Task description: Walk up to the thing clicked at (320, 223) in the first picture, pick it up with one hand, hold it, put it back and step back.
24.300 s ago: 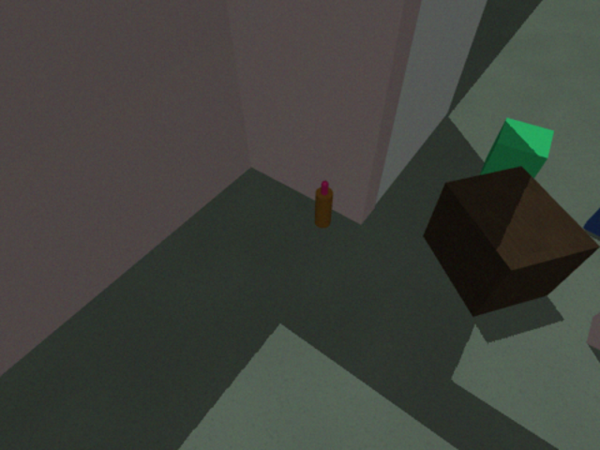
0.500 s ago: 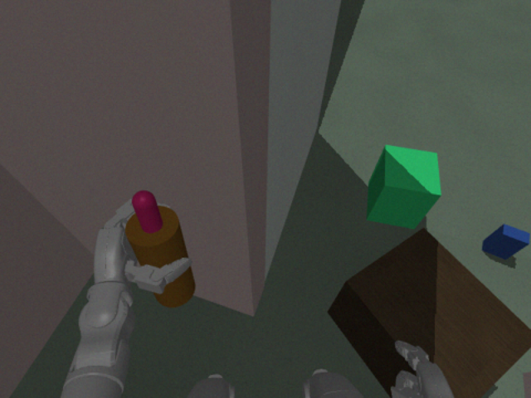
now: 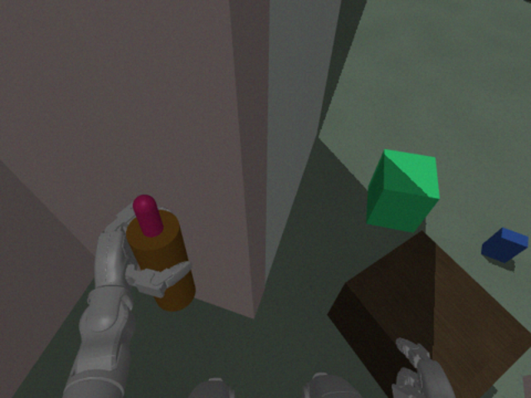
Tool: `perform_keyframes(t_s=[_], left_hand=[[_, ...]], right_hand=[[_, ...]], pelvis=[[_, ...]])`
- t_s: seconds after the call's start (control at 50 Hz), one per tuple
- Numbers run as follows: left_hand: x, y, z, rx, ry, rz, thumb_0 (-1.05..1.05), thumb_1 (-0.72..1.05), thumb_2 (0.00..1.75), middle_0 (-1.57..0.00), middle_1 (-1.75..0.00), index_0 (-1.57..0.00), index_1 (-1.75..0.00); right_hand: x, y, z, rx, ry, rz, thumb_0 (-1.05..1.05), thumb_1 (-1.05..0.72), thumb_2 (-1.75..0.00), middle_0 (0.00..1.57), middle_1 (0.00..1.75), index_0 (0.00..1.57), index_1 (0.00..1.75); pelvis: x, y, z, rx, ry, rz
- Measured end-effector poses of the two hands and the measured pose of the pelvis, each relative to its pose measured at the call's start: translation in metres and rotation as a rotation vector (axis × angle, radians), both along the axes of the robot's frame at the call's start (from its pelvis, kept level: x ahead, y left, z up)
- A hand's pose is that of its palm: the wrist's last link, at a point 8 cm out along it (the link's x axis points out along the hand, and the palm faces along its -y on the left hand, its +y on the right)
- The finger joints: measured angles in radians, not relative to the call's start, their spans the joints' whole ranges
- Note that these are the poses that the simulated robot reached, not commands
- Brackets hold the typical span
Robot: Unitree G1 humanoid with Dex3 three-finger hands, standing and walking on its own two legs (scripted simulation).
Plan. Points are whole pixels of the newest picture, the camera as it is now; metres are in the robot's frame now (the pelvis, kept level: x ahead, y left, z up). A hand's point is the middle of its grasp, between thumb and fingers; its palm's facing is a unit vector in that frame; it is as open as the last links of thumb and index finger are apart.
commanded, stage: hold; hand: left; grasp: from the side
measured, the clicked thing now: (161, 254) +0.31 +0.16 +0.02
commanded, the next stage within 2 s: crouch in 1.76 s
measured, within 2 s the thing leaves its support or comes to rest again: neither
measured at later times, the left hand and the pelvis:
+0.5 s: hand (154, 248) +0.32 +0.17 +0.03, palm faces +0.08 -1.00 -0.05, open 10.2 cm; pelvis +0.00 +0.01 +0.00, yaw +0 degrees
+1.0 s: hand (155, 250) +0.31 +0.17 +0.03, palm faces +0.08 -1.00 -0.05, open 10.2 cm; pelvis +0.00 +0.01 +0.00, yaw +0 degrees
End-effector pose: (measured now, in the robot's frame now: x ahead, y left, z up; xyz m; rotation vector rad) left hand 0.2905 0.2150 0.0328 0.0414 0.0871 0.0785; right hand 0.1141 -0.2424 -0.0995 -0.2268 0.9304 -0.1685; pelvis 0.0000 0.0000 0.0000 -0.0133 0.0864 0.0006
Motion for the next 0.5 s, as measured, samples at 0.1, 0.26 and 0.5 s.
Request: perform_keyframes(t_s=[0.1, 0.26, 0.5], left_hand=[[-0.0018, 0.0022, 0.0022, -0.001, -0.005, 0.007, 0.02, -0.4, 1.01, -0.74, -1.08, -0.71, -1.06], [-0.0009, 0.006, 0.0058, 0.006, -0.016, 0.007, 0.02, -0.4, 1.01, -0.73, -1.08, -0.71, -1.06], [0.0016, 0.0053, 0.0053, 0.001, -0.011, 0.002, 0.02, -0.39, 1.01, -0.73, -1.09, -0.71, -1.06]], right_hand=[[-0.0015, 0.0017, 0.0012, -0.002, -0.002, 0.0, 0.01, -0.92, -0.9, 0.2, 0.3, 0.2, 0.3], [-0.0034, 0.0054, 0.0015, 0.002, -0.005, 0.0, 0.01, -0.92, -0.9, 0.2, 0.3, 0.2, 0.3], [-0.0043, 0.0096, 0.0019, 0.009, -0.009, 0.002, 0.01, -0.91, -0.9, 0.2, 0.3, 0.2, 0.3]], pelvis=[[-0.0006, 0.0009, 0.0008, -0.001, -0.006, 0.0], [-0.0016, 0.0035, 0.0013, -0.003, -0.009, 0.0], [-0.0016, 0.0066, 0.0018, -0.004, -0.011, -0.003]])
